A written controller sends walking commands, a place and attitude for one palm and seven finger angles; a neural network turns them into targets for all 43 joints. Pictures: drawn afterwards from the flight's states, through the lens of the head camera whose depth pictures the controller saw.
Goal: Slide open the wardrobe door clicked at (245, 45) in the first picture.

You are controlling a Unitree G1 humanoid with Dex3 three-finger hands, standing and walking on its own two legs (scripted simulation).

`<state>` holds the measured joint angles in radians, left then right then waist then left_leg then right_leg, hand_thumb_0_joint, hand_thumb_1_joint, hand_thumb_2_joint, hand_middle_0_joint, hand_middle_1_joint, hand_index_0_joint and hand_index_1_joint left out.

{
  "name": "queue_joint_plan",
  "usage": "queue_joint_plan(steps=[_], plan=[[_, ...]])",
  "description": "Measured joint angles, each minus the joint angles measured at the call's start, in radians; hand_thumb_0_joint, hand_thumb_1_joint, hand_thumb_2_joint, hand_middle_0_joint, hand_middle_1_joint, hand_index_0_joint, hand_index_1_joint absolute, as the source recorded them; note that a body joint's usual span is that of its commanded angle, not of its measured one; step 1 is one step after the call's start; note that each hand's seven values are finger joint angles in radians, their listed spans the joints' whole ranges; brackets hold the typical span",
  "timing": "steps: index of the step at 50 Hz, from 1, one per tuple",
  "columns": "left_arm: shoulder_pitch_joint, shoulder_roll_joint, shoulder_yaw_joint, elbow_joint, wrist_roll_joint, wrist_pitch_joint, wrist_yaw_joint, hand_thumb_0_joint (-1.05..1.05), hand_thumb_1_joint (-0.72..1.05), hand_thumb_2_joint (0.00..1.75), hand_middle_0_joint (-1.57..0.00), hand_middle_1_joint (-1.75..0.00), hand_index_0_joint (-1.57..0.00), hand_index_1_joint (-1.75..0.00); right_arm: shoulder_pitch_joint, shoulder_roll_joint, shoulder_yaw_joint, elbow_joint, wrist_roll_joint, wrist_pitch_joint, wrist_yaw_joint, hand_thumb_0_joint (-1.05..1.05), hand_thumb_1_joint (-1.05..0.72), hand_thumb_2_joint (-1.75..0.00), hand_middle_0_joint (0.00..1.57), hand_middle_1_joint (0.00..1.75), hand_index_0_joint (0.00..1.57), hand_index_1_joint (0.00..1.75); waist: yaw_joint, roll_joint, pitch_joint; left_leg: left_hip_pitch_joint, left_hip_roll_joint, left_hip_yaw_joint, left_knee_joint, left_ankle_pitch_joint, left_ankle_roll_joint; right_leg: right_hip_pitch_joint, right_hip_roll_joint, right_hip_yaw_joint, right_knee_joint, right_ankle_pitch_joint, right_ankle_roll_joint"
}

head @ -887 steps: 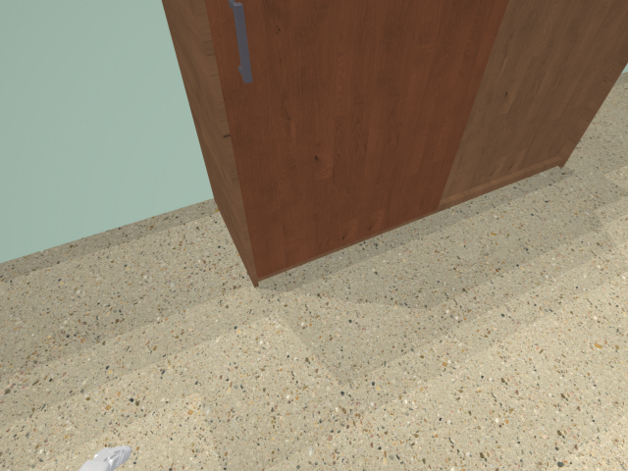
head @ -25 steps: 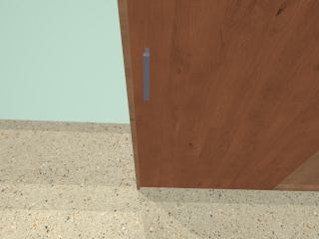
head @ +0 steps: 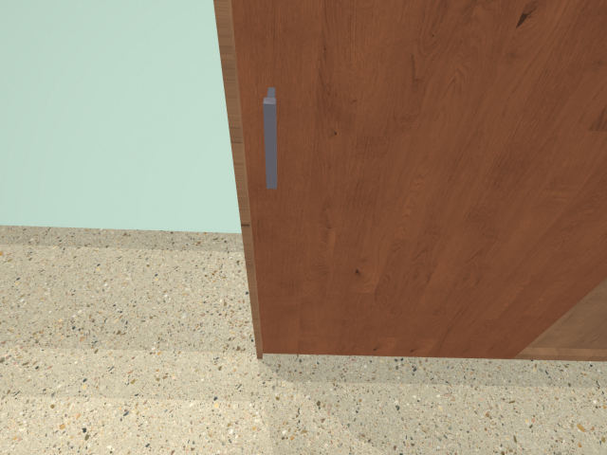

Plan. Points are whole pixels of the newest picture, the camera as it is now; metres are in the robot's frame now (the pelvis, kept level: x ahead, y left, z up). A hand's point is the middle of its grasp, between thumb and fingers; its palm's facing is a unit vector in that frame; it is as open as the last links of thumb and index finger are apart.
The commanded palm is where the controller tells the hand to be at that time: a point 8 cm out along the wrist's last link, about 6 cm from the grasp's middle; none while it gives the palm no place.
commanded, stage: look again from close up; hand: left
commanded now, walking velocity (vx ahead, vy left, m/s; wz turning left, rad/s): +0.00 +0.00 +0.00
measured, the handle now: (271, 140) +0.53 +0.09 +0.14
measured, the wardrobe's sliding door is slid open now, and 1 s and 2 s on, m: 0.00 0.00 0.00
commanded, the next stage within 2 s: shuffle to correct the standing spot in 0.16 s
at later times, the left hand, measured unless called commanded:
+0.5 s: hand out of the picture -0.02 +0.13 -0.18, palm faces +0.03 -0.99 -0.13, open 7.4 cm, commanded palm none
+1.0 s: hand out of the picture +0.05 +0.11 -0.18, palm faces +0.06 -0.99 -0.12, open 7.4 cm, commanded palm none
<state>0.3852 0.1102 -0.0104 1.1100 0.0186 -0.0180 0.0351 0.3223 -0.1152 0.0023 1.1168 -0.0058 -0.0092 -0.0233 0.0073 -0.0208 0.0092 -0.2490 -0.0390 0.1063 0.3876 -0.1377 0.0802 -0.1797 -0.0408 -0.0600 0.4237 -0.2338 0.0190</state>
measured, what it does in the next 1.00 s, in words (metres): shifts its weight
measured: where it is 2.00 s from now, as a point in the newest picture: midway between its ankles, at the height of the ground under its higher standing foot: outside the picture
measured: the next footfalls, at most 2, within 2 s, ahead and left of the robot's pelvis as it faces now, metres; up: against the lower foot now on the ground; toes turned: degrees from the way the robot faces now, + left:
none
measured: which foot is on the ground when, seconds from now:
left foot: down 0.00-1.00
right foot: down 0.00-1.00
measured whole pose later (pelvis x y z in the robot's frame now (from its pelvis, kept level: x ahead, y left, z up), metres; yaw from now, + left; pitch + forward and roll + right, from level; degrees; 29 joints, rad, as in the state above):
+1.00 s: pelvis +0.08 -0.03 +0.00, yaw +0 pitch +1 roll +0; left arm 0.33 0.09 0.01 1.06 0.02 0.00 0.05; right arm 0.23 -0.14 -0.02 1.06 0.00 -0.01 -0.07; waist 0.02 -0.04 0.07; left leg -0.25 0.01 0.13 0.53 -0.24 0.04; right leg -0.15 -0.01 -0.08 0.53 -0.32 0.00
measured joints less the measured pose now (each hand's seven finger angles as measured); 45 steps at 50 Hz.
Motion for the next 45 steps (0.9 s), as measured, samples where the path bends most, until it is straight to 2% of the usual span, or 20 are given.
queue_joint_plan(steps=[16,26,32,37,39,42,45], plan=[[-0.027,0.008,0.000,-0.008,-0.004,-0.005,0.000,0.00,0.91,0.89,-0.20,-0.30,-0.20,-0.30,-0.002,0.003,0.005,0.007,-0.001,-0.005,-0.001,0.01,-0.92,-0.90,0.20,0.30,0.20,0.30,-0.004,0.000,0.005,0.007,0.012,-0.002,0.011,-0.015,-0.012,0.013,0.012,0.000,-0.003,-0.008,-0.010],[0.004,0.008,0.018,-0.010,0.012,0.014,-0.018,0.00,0.91,0.89,-0.20,-0.30,-0.20,-0.30,0.023,0.015,-0.014,0.005,-0.009,0.007,-0.002,0.00,-0.91,-0.90,0.20,0.30,0.20,0.30,-0.006,-0.012,-0.025,-0.009,0.014,0.004,0.060,-0.065,-0.021,-0.019,0.009,0.005,0.075,-0.075,-0.031],[0.035,0.000,0.026,-0.010,0.008,0.003,-0.021,0.00,0.91,0.89,-0.20,-0.30,-0.20,-0.30,0.035,0.010,-0.021,0.002,-0.008,0.003,-0.006,0.00,-0.91,-0.90,0.20,0.30,0.20,0.30,-0.002,0.010,-0.026,-0.021,0.046,-0.012,0.119,-0.118,-0.047,0.000,0.040,-0.008,0.071,-0.102,-0.046],[0.056,-0.006,0.029,-0.003,0.004,-0.011,-0.007,0.00,0.91,0.89,-0.20,-0.30,-0.20,-0.30,0.023,0.012,-0.012,0.001,-0.009,0.004,-0.008,0.00,-0.91,-0.90,0.20,0.30,0.20,0.30,0.004,0.011,-0.014,-0.064,0.086,-0.021,0.252,-0.210,-0.059,0.039,0.076,-0.041,0.063,-0.134,-0.064],[0.058,-0.013,0.023,0.007,0.001,-0.013,-0.002,0.00,0.91,0.89,-0.20,-0.30,-0.20,-0.30,0.003,0.010,-0.006,0.007,-0.009,0.005,-0.018,0.01,-0.92,-0.90,0.20,0.30,0.20,0.30,0.009,0.006,0.001,-0.051,0.091,-0.021,0.228,-0.168,-0.062,0.057,0.083,-0.047,0.067,-0.148,-0.062],[0.050,-0.022,0.013,0.017,-0.004,-0.002,0.004,0.00,0.91,0.89,-0.20,-0.30,-0.20,-0.30,-0.022,0.007,-0.004,0.015,-0.001,0.000,-0.033,0.02,-0.94,-0.90,0.20,0.30,0.20,0.30,0.018,-0.030,0.010,-0.010,0.071,-0.001,0.193,-0.186,-0.054,0.072,0.060,-0.031,0.075,-0.154,-0.045],[0.022,-0.033,0.008,0.004,-0.004,0.009,0.008,0.00,0.91,0.89,-0.20,-0.30,-0.20,-0.30,-0.044,-0.006,-0.008,-0.008,0.007,-0.005,-0.043,0.03,-0.95,-0.90,0.20,0.30,0.20,0.30,0.019,-0.033,0.023,0.004,0.060,0.010,0.164,-0.167,-0.047,0.070,0.049,-0.022,0.072,-0.130,-0.031]])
